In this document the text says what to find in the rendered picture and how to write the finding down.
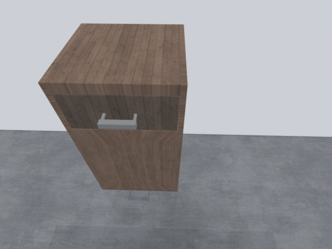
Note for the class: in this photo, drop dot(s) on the drawer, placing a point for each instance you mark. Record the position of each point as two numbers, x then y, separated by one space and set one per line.
154 112

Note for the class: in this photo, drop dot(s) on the handle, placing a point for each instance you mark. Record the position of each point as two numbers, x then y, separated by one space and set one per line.
117 124

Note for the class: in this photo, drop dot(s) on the cabinet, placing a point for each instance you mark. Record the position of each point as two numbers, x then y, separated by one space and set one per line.
124 59

